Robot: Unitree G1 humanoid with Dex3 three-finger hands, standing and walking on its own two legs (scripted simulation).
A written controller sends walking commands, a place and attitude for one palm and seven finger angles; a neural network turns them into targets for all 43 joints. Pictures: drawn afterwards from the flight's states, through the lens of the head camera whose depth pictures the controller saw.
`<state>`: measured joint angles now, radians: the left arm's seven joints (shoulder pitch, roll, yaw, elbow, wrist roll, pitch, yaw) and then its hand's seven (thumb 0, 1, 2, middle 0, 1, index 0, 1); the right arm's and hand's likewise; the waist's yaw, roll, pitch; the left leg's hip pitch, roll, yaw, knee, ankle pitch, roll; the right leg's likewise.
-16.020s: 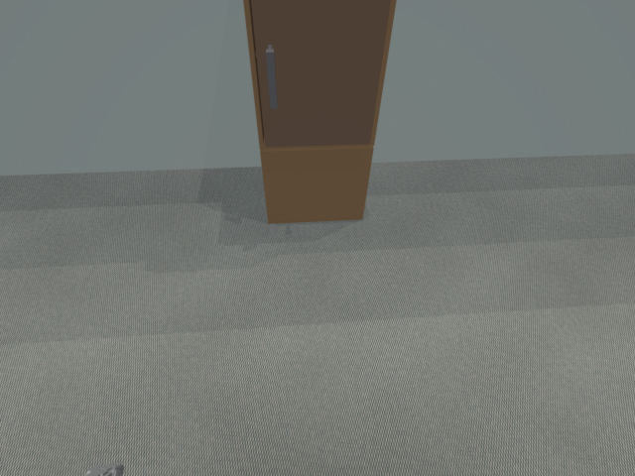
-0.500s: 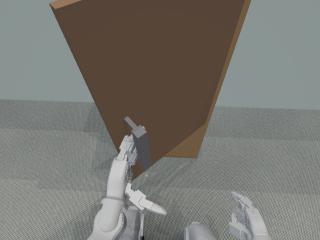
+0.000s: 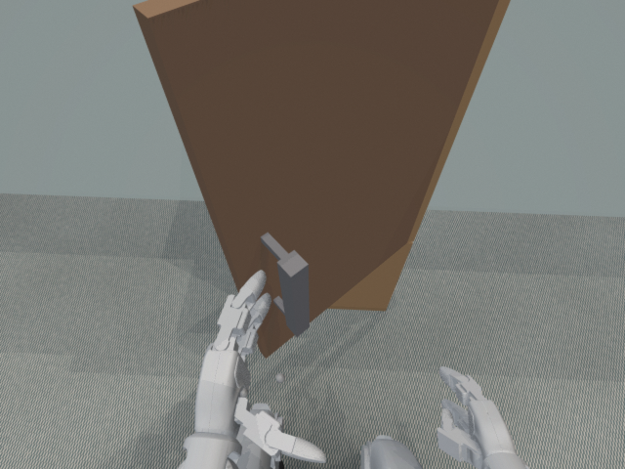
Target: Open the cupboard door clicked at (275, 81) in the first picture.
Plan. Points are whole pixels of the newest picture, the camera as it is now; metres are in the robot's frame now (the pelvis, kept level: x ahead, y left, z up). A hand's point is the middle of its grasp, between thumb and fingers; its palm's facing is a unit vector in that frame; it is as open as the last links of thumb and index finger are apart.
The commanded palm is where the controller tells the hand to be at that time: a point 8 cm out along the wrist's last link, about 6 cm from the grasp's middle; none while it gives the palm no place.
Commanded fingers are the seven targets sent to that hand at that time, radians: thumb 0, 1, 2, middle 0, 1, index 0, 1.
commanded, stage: slide the hand sideways off the handle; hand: left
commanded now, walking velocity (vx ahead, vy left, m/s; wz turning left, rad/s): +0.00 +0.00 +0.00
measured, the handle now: (285, 288) +0.33 +0.06 +0.04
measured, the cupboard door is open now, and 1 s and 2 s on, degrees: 43 43 43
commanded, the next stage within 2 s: draw the hand back to the body in 0.52 s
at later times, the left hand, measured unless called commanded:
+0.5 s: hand (240, 416) +0.18 +0.09 +0.04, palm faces -0.01 -1.00 +0.01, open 16.4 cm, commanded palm +0.15 +0.14 +0.04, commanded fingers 0.00 -0.50 0.30 -0.15 -0.30 -0.15 -0.30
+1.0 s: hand (181, 411) +0.18 +0.13 +0.11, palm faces -0.01 -1.00 -0.05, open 16.3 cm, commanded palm +0.15 +0.19 +0.13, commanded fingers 0.00 -0.50 0.30 -0.15 -0.30 -0.15 -0.30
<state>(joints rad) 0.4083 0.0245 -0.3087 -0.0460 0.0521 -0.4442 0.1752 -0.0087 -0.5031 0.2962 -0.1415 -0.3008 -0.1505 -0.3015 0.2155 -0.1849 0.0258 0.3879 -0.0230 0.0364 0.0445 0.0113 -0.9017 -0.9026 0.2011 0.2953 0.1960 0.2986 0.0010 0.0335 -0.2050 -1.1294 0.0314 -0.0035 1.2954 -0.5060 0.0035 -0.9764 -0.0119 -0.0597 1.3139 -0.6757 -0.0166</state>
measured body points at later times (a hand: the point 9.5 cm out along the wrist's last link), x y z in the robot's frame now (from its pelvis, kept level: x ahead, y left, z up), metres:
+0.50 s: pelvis +0.00 -0.01 -0.01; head +0.07 -0.01 +0.43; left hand +0.18 +0.14 +0.04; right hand +0.20 -0.22 -0.09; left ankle +0.06 +0.12 -0.62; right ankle -0.02 -0.11 -0.62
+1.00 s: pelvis +0.00 -0.01 +0.03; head +0.04 -0.02 +0.48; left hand +0.17 +0.18 +0.12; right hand +0.19 -0.23 -0.04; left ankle +0.06 +0.12 -0.62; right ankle -0.02 -0.11 -0.62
